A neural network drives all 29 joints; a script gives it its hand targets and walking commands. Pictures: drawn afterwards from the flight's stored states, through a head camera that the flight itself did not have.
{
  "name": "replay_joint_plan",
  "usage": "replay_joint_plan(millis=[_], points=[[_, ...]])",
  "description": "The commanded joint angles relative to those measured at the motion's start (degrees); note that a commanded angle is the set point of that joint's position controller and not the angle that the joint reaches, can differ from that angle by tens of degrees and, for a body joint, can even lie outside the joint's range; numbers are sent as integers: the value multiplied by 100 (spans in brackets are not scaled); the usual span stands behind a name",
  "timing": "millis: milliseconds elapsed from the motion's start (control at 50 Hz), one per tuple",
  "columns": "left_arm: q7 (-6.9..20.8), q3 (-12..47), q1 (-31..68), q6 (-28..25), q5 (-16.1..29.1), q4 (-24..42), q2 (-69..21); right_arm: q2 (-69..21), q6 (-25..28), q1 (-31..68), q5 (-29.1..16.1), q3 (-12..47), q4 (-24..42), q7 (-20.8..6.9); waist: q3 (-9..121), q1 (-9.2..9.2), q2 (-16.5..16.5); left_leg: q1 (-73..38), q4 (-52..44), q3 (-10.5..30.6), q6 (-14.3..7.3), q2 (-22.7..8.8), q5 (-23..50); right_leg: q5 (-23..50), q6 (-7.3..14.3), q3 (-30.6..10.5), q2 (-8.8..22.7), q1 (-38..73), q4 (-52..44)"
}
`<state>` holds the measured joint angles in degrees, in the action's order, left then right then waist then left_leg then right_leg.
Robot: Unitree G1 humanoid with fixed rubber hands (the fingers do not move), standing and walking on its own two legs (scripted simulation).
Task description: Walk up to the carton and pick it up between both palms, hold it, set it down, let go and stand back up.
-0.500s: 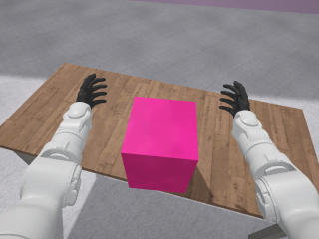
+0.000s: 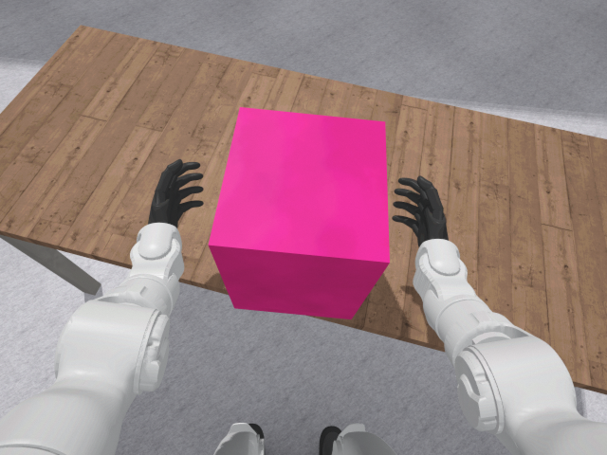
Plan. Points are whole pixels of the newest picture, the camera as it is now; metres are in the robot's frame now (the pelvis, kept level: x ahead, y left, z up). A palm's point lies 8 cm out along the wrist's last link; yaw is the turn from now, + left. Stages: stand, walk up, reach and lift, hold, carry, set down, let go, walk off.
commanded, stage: reach and lift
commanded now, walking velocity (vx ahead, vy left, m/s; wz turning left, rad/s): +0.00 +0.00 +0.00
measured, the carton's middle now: (301, 225) +0.44 +0.01 -0.04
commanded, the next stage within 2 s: none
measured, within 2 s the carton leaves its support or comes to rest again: neither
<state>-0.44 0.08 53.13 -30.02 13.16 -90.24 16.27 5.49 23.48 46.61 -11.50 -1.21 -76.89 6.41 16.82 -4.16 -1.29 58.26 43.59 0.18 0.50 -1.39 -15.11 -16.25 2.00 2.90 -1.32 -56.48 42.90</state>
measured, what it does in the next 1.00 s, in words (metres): stands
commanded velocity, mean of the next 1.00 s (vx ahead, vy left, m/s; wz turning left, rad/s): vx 0.00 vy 0.00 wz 0.00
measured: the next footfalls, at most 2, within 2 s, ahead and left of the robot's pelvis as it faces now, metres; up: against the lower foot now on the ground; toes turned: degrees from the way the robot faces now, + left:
none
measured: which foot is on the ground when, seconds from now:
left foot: down 0.00-1.00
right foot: down 0.00-1.00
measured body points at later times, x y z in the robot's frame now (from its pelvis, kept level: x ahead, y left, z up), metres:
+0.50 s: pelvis -0.01 +0.01 -0.02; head +0.12 +0.03 +0.41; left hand +0.45 +0.16 -0.02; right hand +0.43 -0.14 -0.01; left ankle +0.03 +0.12 -0.69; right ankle +0.02 -0.10 -0.69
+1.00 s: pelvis +0.01 +0.01 +0.01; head +0.14 +0.02 +0.44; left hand +0.42 +0.15 -0.02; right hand +0.40 -0.14 -0.02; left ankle +0.03 +0.12 -0.69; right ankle +0.02 -0.10 -0.69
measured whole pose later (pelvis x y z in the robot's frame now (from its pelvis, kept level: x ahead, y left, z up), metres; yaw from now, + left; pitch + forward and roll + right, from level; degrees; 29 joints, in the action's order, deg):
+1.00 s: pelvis +0.01 +0.01 +0.01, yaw -2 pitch +24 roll -2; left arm -4.2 -25.9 46.9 -37.7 -14.5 -85.5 4.5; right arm -4.8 34.4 41.6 25.0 -36.3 -71.9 9.1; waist 8.5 -1.1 0.8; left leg 49.6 42.8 -0.6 -0.3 -2.0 -16.9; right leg -16.3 1.1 2.0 -2.0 -47.4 39.9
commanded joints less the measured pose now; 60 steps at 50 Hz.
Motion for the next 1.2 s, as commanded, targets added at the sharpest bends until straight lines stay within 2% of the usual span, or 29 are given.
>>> replay_joint_plan(millis=[0, 60, 100, 180, 280, 320, 380, 420, 460, 500, 520, 540, 560, 620, 660, 680, 760, 800, 900, 980, 1040, 1180], points=[[33, -182, 2319, -323, -161, 473, 835, 997, 580, 2282, -202, -1, 366, 55, 4160, 160, 678, -2344, 450, -119, 358, 209, 2141, 2435, -419, -130, 36, 2045, 122], [51, -245, 2270, -248, -234, 568, 711, 1087, 771, 2364, -412, 107, 185, 37, 3813, 193, 794, -2488, 589, -110, 430, 186, 2392, 2265, -356, -99, -31, 1662, 106], [28, -158, 2311, -221, -221, 600, 551, 1085, 807, 2479, -466, 157, 66, -24, 3558, 155, 846, -2597, 600, -62, 467, 134, 2321, 1759, -309, -38, -70, 1264, 30], [-37, 65, 2423, -273, -66, 696, 381, 960, 745, 2667, -448, 234, 41, -138, 3402, 209, 742, -2545, 661, -45, 439, 72, 1982, 1022, -230, 35, -68, 722, 0], [-78, 105, 2518, -347, -80, 728, 205, 806, 654, 2804, -355, 184, -67, -195, 3374, 205, 651, -2391, 716, -37, 417, 75, 1826, 837, -233, 61, -63, 605, 112], [-89, 43, 2494, -373, -146, 794, 67, 627, 633, 2818, -189, 107, -52, -179, 3444, 207, 528, -2322, 752, -66, 404, 87, 1770, 884, -231, 39, -46, 716, 125], [-142, -185, 2518, -390, -435, 914, -42, 469, 647, 2816, 120, -248, -49, -84, 3481, 170, 594, -2346, 737, -88, 411, 99, 1717, 842, -228, 67, -48, 799, 129], [-175, -367, 2514, -373, -636, 975, -204, 299, 647, 2816, 404, -485, 4, -14, 3545, 148, 511, -2298, 689, -123, 381, 107, 1660, 951, -243, 54, -42, 950, 116], [-202, -630, 2472, -351, -948, 1016, -386, 16, 662, 2774, 733, -730, 79, 64, 3526, 175, 511, -2295, 687, -174, 361, 136, 1684, 1050, -260, 67, -64, 1148, 115], [-194, -914, 2440, -341, -1311, 1092, -714, -355, 702, 2721, 1161, -1054, 155, 114, 3493, 96, 488, -2352, 663, -206, 362, 159, 1731, 1163, -255, 83, -58, 1394, 71], [-179, -1071, 2479, -335, -1505, 1152, -864, -524, 738, 2750, 1380, -1234, 224, 110, 3470, 112, 536, -2457, 650, -210, 343, 163, 1765, 1229, -247, 85, -57, 1409, 59], [-135, -1171, 2520, -313, -1745, 1127, -1230, -903, 754, 2706, 1659, -1407, 193, 72, 3351, 68, 612, -2568, 589, -231, 339, 138, 1816, 1296, -230, 104, -70, 1429, -14], [-62, -1312, 2517, -313, -1993, 1143, -1634, -1393, 781, 2680, 2002, -1557, 257, -7, 3216, 108, 594, -2658, 546, -240, 317, 135, 1896, 1339, -216, 128, -67, 1505, -69], [313, -1343, 2687, -398, -2749, 1052, -3369, -3309, 945, 2690, 3164, -1838, 435, -437, 2899, 111, 781, -2961, 427, -343, 284, 120, 2061, 1686, -147, 165, -45, 1662, -208], [407, -1376, 2477, -517, -3102, 890, -3826, -3700, 1083, 2463, 3664, -2023, 321, -657, 2816, 190, 935, -3212, 373, -374, 353, 52, 2419, 2073, -114, 240, -32, 1834, -211], [398, -1402, 2356, -575, -3200, 814, -3862, -3757, 1145, 2370, 3817, -2051, 329, -709, 2812, 240, 895, -3272, 316, -360, 351, 19, 2555, 2168, -112, 249, -29, 1922, -236], [288, -1496, 1986, -755, -3351, 689, -3787, -3807, 1283, 2074, 4127, -2029, 191, -723, 2642, 287, 602, -3213, 164, -295, 326, -32, 2723, 2364, -128, 216, -50, 2193, -350], [266, -1602, 1920, -808, -3376, 587, -3762, -3892, 1308, 2031, 4258, -1974, 128, -698, 2607, 281, 386, -2895, 51, -279, 258, -32, 2445, 2458, -149, 122, -31, 2528, -374], [263, -1732, 1901, -893, -3480, 539, -3717, -4151, 1253, 1915, 4550, -1976, 54, -699, 2405, 337, 138, -2383, -221, -359, 135, -15, 1744, 2429, -231, 52, 53, 3143, -434], [252, -1771, 1894, -865, -3490, 582, -3690, -4208, 1214, 1901, 4600, -2023, 64, -708, 2475, 364, 165, -2350, -355, -397, 94, 18, 1667, 2555, -268, 42, 67, 3458, -484], [221, -1737, 1926, -830, -3498, 701, -3759, -4212, 1195, 1876, 4615, -2056, 135, -725, 2528, 335, 317, -2414, -391, -401, 130, 18, 1705, 2534, -222, 51, 56, 3523, -508], [194, -1695, 1891, -785, -3557, 889, -3885, -4217, 1201, 1933, 4604, -2138, 161, -767, 2456, 327, 476, -2744, -359, -359, 182, -23, 2061, 2555, -157, 76, 44, 3385, -564]])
